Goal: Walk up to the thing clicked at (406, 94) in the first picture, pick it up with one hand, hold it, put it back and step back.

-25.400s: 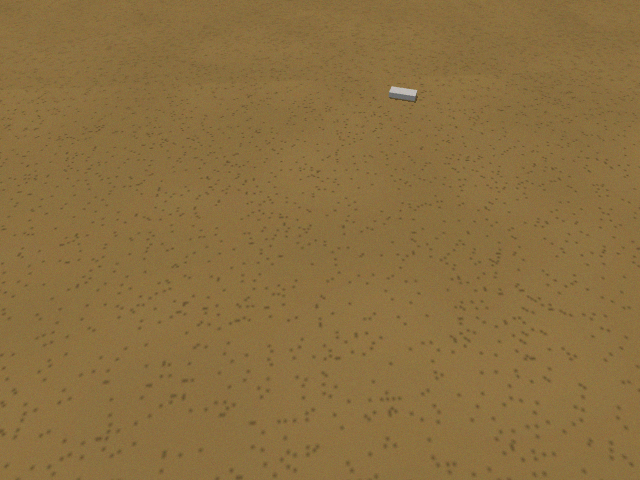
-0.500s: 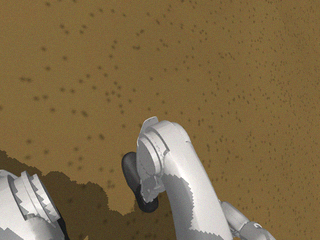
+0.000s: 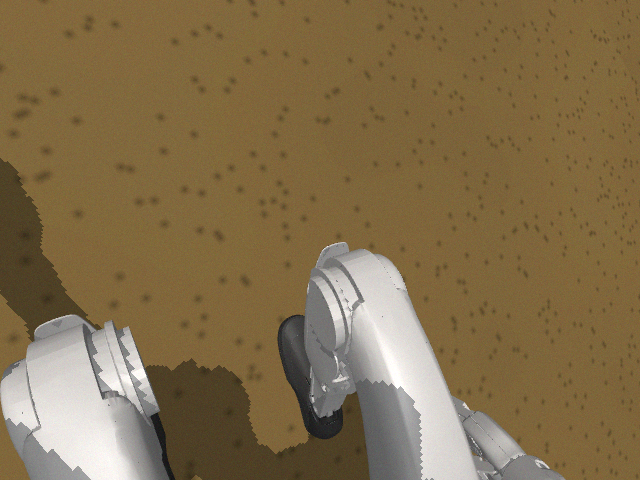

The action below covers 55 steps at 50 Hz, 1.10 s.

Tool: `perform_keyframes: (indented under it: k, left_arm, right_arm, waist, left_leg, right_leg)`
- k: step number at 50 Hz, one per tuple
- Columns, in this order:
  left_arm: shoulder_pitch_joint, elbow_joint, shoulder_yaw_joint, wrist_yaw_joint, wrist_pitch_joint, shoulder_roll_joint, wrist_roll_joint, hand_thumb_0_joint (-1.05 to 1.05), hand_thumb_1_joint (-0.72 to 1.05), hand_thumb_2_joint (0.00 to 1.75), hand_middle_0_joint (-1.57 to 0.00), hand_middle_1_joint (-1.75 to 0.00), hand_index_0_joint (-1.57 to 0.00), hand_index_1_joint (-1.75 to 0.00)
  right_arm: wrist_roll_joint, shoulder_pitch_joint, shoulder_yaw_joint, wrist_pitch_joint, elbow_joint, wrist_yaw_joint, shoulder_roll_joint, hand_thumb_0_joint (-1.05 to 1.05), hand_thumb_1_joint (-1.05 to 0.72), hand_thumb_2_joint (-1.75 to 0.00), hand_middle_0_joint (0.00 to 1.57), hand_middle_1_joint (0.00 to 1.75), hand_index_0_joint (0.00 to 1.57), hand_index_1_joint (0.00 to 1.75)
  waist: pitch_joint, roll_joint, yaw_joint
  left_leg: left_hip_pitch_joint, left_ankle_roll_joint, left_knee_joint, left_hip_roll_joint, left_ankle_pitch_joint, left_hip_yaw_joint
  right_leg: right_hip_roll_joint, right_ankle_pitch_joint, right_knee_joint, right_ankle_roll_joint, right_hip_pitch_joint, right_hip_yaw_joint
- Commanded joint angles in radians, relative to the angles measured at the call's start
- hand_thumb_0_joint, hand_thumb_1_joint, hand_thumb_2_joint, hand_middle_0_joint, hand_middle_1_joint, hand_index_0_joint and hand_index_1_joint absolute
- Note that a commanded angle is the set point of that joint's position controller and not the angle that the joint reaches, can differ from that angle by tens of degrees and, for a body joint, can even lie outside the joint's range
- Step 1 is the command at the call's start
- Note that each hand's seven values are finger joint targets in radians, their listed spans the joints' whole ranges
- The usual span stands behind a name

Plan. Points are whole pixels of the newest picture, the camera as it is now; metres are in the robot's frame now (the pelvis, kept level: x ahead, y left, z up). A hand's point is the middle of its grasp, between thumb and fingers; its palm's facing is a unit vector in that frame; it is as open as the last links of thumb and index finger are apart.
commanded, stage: settle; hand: left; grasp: from above
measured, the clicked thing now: out of the picture +0.48 +0.38 -0.24
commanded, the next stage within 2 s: lift in 0.32 s
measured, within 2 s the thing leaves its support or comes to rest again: neither
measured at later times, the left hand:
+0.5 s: hand out of the picture +0.46 +0.36 -0.14, palm faces -0.45 -0.09 -0.89, open 9.8 cm
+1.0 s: hand out of the picture +0.39 +0.36 -0.03, palm faces -0.47 -0.13 -0.87, open 9.8 cm
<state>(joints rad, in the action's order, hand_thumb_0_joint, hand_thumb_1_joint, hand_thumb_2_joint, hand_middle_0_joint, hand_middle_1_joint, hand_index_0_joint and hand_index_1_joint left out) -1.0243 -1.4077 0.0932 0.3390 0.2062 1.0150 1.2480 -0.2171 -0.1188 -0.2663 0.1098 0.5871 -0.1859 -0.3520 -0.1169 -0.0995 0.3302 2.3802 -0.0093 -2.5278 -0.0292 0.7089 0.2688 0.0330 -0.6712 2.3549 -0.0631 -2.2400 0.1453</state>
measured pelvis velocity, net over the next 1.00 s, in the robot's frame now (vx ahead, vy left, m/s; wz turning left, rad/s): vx -0.01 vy -0.01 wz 0.14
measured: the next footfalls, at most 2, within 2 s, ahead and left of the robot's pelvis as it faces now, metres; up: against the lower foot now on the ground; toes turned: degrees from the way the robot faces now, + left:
none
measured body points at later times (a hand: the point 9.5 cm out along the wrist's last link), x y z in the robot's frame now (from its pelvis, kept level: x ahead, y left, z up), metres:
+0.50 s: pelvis -0.01 +0.00 +0.01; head +0.24 +0.11 +0.37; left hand +0.48 +0.36 -0.09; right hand +0.07 -0.27 -0.07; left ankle +0.06 +0.13 -0.27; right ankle +0.11 -0.13 -0.27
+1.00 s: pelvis -0.01 -0.01 +0.08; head +0.20 +0.09 +0.47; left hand +0.42 +0.36 +0.02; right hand +0.11 -0.27 -0.02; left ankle +0.06 +0.13 -0.27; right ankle +0.11 -0.13 -0.27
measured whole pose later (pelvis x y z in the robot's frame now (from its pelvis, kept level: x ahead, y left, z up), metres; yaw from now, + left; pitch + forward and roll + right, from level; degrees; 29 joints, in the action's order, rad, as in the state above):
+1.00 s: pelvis -0.01 -0.01 +0.08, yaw +8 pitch +35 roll -8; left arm -0.76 -0.93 0.04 -0.01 0.19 0.76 1.07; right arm -0.05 -0.18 -0.05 -0.08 0.61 -0.06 -0.29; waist 0.11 0.02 0.18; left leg 2.18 0.01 -2.20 -0.03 0.64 0.12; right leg -0.02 -0.65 2.12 -0.05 -2.09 0.05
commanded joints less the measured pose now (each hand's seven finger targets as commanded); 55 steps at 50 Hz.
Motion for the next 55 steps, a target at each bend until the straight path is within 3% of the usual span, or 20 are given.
perform_keyframes:
  k: [1,8,14,19,20,21,22,23,26,28,31,33,38,39,43,46,48,51,53,55]
  left_arm:
    - [-0.299,0.214,0.011,-0.012,-0.001,0.218,-0.026,0.0,0.7,0.49,-1.02,-0.53,-1.05,-0.49]
    - [-0.322,0.253,-0.014,-0.084,0.009,0.164,-0.029,0.0,0.81,0.58,-1.11,-0.56,-1.14,-0.53]
    - [-0.358,0.313,0.021,-0.106,0.019,0.207,-0.026,0.0,0.82,0.61,-1.12,-0.57,-1.15,-0.55]
    - [-0.375,0.322,0.022,-0.111,0.022,0.197,-0.028,0.0,0.83,0.64,-1.11,-0.61,-1.14,-0.58]
    - [-0.361,0.297,0.022,-0.114,0.018,0.191,-0.028,0.0,0.8,0.56,-1.11,-0.64,-1.15,-0.59]
    - [-0.352,0.303,0.011,-0.12,0.018,0.172,-0.032,0.0,0.72,0.6,-1.03,-0.56,-1.07,-0.52]
    - [-0.356,0.321,0.023,-0.124,0.017,0.196,-0.031,0.0,0.73,0.53,-1.05,-0.62,-1.09,-0.57]
    - [-0.34,0.313,0.028,-0.133,0.01,0.193,-0.035,0.0,0.67,0.56,-0.98,-0.54,-1.01,-0.51]
    - [-0.351,0.377,0.036,-0.158,0.002,0.201,-0.054,0.0,0.72,0.57,-1.01,-0.64,-1.06,-0.59]
    - [-0.293,0.354,0.025,-0.18,-0.011,0.163,-0.083,0.0,0.74,0.55,-1.02,-0.64,-1.07,-0.58]
    - [-0.274,0.403,0.038,-0.212,-0.02,0.172,-0.098,0.0,0.73,0.55,-1.01,-0.63,-1.06,-0.57]
    - [-0.275,0.487,0.04,-0.228,-0.02,0.163,-0.105,0.0,0.72,0.55,-1.01,-0.61,-1.06,-0.56]
    - [-0.211,0.594,0.069,-0.266,-0.011,0.16,-0.14,0.0,0.7,0.54,-0.98,-0.61,-1.03,-0.56]
    - [-0.189,0.598,0.06,-0.272,-0.008,0.136,-0.145,0.0,0.7,0.54,-0.98,-0.61,-1.03,-0.56]
    - [-0.147,0.658,0.052,-0.284,-0.004,0.093,-0.178,0.0,0.72,0.57,-0.98,-0.64,-1.03,-0.59]
    - [-0.085,0.656,0.024,-0.299,-0.005,0.042,-0.191,0.0,0.71,0.6,-0.97,-0.66,-1.02,-0.61]
    - [-0.085,0.72,0.022,-0.308,-0.005,0.031,-0.207,0.0,0.7,0.62,-0.97,-0.67,-1.01,-0.62]
    - [-0.014,0.763,0.027,-0.315,-0.008,0.017,-0.235,0.0,0.7,0.62,-0.96,-0.67,-1.01,-0.62]
    - [-0.014,0.805,0.006,-0.32,-0.012,-0.024,-0.243,0.0,0.68,0.59,-0.94,-0.67,-0.99,-0.62]
    - [0.026,0.849,0.027,-0.315,-0.018,-0.008,-0.249,0.0,0.66,0.58,-0.92,-0.67,-0.97,-0.62]
  right_arm:
    - [0.031,-0.219,0.131,-0.034,0.014,0.013,-0.297,0.0,-0.9,-0.9,0.2,0.3,0.2,0.3]
    - [0.063,-0.236,0.158,-0.082,0.016,0.036,-0.272,0.0,-0.9,-0.9,0.2,0.3,0.2,0.3]
    - [0.074,-0.24,0.169,-0.114,0.002,0.055,-0.264,0.0,-0.9,-0.9,0.2,0.3,0.2,0.3]
    - [0.077,-0.242,0.175,-0.131,0.005,0.07,-0.25,0.0,-0.9,-0.9,0.2,0.3,0.2,0.3]
    - [0.076,-0.247,0.177,-0.131,0.006,0.073,-0.256,0.0,-0.94,-0.91,0.2,0.3,0.2,0.3]
    - [0.077,-0.243,0.178,-0.134,0.005,0.073,-0.241,0.0,-0.88,-0.89,0.2,0.3,0.2,0.3]
    - [0.079,-0.25,0.179,-0.137,0.006,0.075,-0.248,0.0,-0.93,-0.91,0.2,0.3,0.2,0.3]
    - [0.081,-0.258,0.188,-0.138,0.004,0.078,-0.254,0.0,-0.88,-0.89,0.2,0.3,0.2,0.3]
    - [0.088,-0.261,0.196,-0.148,0.001,0.082,-0.241,0.0,-0.91,-0.9,0.2,0.3,0.2,0.3]
    - [0.092,-0.266,0.206,-0.153,0.003,0.083,-0.231,0.0,-0.91,-0.9,0.2,0.3,0.2,0.3]
    - [0.103,-0.272,0.22,-0.164,0.004,0.089,-0.231,0.0,-0.91,-0.9,0.2,0.3,0.2,0.3]
    - [0.11,-0.274,0.231,-0.171,-0.003,0.093,-0.227,0.0,-0.91,-0.9,0.2,0.3,0.2,0.3]
    - [0.137,-0.266,0.265,-0.189,-0.011,0.111,-0.213,0.0,-0.91,-0.9,0.2,0.3,0.2,0.3]
    - [0.139,-0.263,0.269,-0.189,-0.013,0.114,-0.209,0.0,-0.91,-0.9,0.2,0.3,0.2,0.3]
    - [0.16,-0.251,0.29,-0.189,-0.011,0.124,-0.183,0.0,-0.9,-0.9,0.2,0.3,0.2,0.3]
    - [0.168,-0.245,0.297,-0.186,-0.007,0.13,-0.165,0.0,-0.9,-0.9,0.2,0.3,0.2,0.3]
    - [0.176,-0.24,0.305,-0.184,-0.011,0.135,-0.152,0.0,-0.9,-0.9,0.2,0.3,0.2,0.3]
    - [0.19,-0.224,0.319,-0.178,-0.017,0.147,-0.152,0.0,-0.9,-0.9,0.2,0.3,0.2,0.3]
    - [0.198,-0.218,0.326,-0.174,-0.016,0.157,-0.143,0.0,-0.9,-0.9,0.2,0.3,0.2,0.3]
    - [0.204,-0.207,0.331,-0.171,-0.019,0.166,-0.138,0.0,-0.9,-0.9,0.2,0.3,0.2,0.3]
  waist:
    - [0.725,0.556,0.029]
    - [0.739,0.533,0.008]
    - [0.789,0.529,-0.017]
    - [0.81,0.533,-0.018]
    - [0.78,0.513,-0.018]
    - [0.794,0.514,-0.018]
    - [0.8,0.521,-0.029]
    - [0.804,0.515,-0.031]
    - [0.882,0.53,-0.048]
    - [0.863,0.49,-0.052]
    - [0.862,0.487,-0.07]
    - [0.923,0.501,-0.082]
    - [0.944,0.495,-0.122]
    - [0.922,0.5,-0.115]
    - [0.967,0.493,-0.143]
    - [0.914,0.426,-0.143]
    - [0.969,0.425,-0.159]
    - [0.948,0.405,-0.178]
    - [0.952,0.383,-0.174]
    - [0.963,0.39,-0.19]
  left_leg:
    - [-0.564,0.01,0.271,-0.012,-0.285,-0.137]
    - [-0.579,0.01,0.298,-0.003,-0.269,-0.146]
    - [-0.591,0.012,0.312,0.004,-0.282,-0.16]
    - [-0.582,0.016,0.325,0.01,-0.252,-0.172]
    - [-0.573,0.016,0.328,0.013,-0.246,-0.173]
    - [-0.575,0.019,0.334,0.01,-0.238,-0.177]
    - [-0.576,0.019,0.339,0.014,-0.241,-0.18]
    - [-0.593,0.017,0.347,0.016,-0.247,-0.177]
    - [-0.617,0.022,0.363,0.016,-0.261,-0.19]
    - [-0.594,0.027,0.369,0.017,-0.254,-0.199]
    - [-0.601,0.026,0.392,0.02,-0.243,-0.202]
    - [-0.663,0.024,0.411,0.02,-0.269,-0.203]
    - [-0.72,0.026,0.477,0.028,-0.252,-0.204]
    - [-0.721,0.024,0.492,0.03,-0.238,-0.201]
    - [-0.776,0.033,0.572,0.025,-0.196,-0.197]
    - [-0.774,0.04,0.607,0.021,-0.178,-0.198]
    - [-0.814,0.046,0.633,0.021,-0.191,-0.206]
    - [-0.854,0.042,0.708,0.015,-0.153,-0.187]
    - [-0.899,0.042,0.74,0.011,-0.15,-0.184]
    - [-0.936,0.04,0.774,0.013,-0.171,-0.186]
  right_leg:
    - [0.038,0.286,-0.21,0.096,0.338,0.095]
    - [0.028,0.261,-0.222,0.102,0.306,0.077]
    - [0.023,0.259,-0.231,0.106,0.316,0.063]
    - [0.02,0.235,-0.243,0.105,0.312,0.055]
    - [0.017,0.228,-0.247,0.107,0.299,0.056]
    - [0.019,0.225,-0.25,0.102,0.315,0.051]
    - [0.017,0.224,-0.256,0.105,0.32,0.049]
    - [0.014,0.224,-0.259,0.107,0.312,0.052]
    - [0.014,0.238,-0.271,0.103,0.357,0.039]
    - [0.015,0.237,-0.291,0.1,0.389,0.027]
    - [0.011,0.213,-0.31,0.107,0.384,0.02]
    - [0.008,0.232,-0.322,0.108,0.403,0.016]
    - [-0.001,0.208,-0.362,0.114,0.385,0.0]
    - [-0.004,0.195,-0.368,0.116,0.376,-0.002]
    - [-0.007,0.189,-0.397,0.107,0.401,-0.019]
    - [-0.006,0.182,-0.441,0.102,0.43,-0.027]
    - [-0.004,0.201,-0.473,0.097,0.482,-0.038]
    - [-0.01,0.184,-0.509,0.092,0.521,-0.038]
    - [-0.007,0.182,-0.545,0.091,0.541,-0.04]
    - [-0.012,0.196,-0.571,0.09,0.589,-0.047]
